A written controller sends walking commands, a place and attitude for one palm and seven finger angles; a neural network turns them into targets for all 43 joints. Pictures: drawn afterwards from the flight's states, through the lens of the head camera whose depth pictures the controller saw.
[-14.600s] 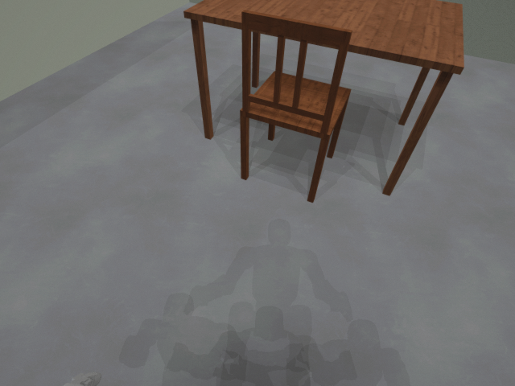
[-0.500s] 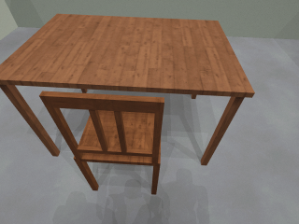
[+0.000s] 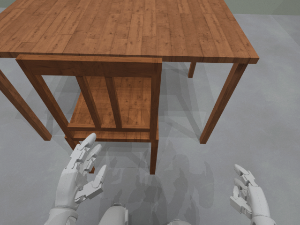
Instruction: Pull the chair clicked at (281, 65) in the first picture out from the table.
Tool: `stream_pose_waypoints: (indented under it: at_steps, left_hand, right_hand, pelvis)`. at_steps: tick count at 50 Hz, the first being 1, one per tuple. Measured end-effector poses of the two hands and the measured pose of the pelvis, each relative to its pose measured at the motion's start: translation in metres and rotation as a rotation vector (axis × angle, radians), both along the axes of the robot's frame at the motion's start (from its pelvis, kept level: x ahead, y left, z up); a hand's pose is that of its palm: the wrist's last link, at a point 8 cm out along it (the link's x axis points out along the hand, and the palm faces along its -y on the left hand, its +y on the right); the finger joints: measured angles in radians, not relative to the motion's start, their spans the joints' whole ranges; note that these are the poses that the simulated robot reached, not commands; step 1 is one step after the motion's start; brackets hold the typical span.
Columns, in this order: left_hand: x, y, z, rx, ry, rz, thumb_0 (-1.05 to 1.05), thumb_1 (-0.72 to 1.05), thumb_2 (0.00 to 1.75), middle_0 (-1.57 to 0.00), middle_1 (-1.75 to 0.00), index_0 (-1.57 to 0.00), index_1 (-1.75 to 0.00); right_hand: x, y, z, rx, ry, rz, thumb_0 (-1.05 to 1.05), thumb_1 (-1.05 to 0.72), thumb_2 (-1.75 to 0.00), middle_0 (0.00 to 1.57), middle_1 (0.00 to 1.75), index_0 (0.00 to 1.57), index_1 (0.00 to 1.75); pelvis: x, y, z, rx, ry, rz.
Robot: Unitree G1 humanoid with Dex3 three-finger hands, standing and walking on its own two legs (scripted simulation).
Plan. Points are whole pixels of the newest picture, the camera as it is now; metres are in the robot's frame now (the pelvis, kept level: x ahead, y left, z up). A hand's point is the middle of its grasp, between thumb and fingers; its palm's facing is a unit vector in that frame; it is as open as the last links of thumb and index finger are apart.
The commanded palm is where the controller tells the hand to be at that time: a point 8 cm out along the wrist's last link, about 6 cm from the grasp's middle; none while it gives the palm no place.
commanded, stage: raise the hand toward the chair's back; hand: left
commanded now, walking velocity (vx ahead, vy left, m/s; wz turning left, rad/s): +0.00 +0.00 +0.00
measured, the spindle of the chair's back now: (90, 103) +0.50 +0.24 -0.02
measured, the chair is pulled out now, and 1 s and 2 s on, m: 0.00 0.00 0.00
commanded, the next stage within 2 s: aim the fingers beside a spindle in 1.70 s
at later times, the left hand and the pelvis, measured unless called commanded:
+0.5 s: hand (73, 183) +0.21 +0.19 +0.03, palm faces +0.07 -1.00 -0.05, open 13.4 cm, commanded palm +0.18 +0.24 +0.04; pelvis -0.02 +0.01 -0.01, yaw +0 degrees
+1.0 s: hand (60, 176) +0.22 +0.22 +0.05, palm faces +0.06 -1.00 -0.06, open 16.7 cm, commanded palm +0.20 +0.28 +0.05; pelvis -0.01 +0.02 -0.01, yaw +1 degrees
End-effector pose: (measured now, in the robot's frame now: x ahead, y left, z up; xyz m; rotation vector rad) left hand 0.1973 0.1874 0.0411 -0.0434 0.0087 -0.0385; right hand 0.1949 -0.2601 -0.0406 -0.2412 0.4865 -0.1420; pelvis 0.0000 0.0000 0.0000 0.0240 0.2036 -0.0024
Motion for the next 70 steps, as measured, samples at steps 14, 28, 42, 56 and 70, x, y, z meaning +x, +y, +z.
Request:
stream_pose_waypoints:
  at_steps: [14,28,42,56,70]
  left_hand:
    - [-0.026,0.04,-0.006,0.086,-0.033,0.057,0.01,0.31,0.64,-0.14,-0.21,-0.13,-0.2]
    - [-0.009,0.061,0.0,0.097,0.041,0.101,0.01,-0.01,0.5,-0.11,-0.16,-0.11,-0.15]
    - [-0.001,0.08,0.003,0.096,0.032,0.105,0.0,-0.34,0.36,-0.08,-0.11,-0.07,-0.1]
    - [0.009,0.096,0.011,0.103,0.038,0.099,-0.01,-0.48,0.3,-0.07,-0.08,-0.06,-0.08]
    - [0.02,0.098,0.013,0.097,0.042,0.083,-0.01,-0.49,0.3,-0.06,-0.08,-0.06,-0.08]
  right_hand:
    - [-0.013,0.071,-0.071,0.08,0.125,0.138,0.01,-0.9,-0.9,0.2,0.3,0.21,0.3]
    - [-0.064,0.037,-0.057,0.003,0.234,-0.027,0.02,-0.9,-0.9,0.21,0.3,0.21,0.3]
    - [-0.022,0.053,-0.035,-0.018,0.135,0.036,0.01,-0.9,-0.9,0.2,0.3,0.21,0.3]
    - [-0.02,0.068,-0.037,0.009,0.156,0.077,0.01,-0.9,-0.9,0.21,0.3,0.21,0.3]
    - [-0.04,0.042,-0.033,-0.029,0.191,0.015,0.01,-0.9,-0.9,0.2,0.3,0.21,0.3]
  pelvis:
    - [-0.021,0.005,-0.032,-0.067,0.067,0.036]
    - [-0.015,0.018,-0.015,-0.064,0.066,0.012]
    - [-0.011,0.024,-0.01,-0.081,0.061,0.026]
    - [-0.007,0.024,-0.005,-0.084,0.053,0.032]
    - [-0.006,0.022,-0.001,-0.078,0.046,0.024]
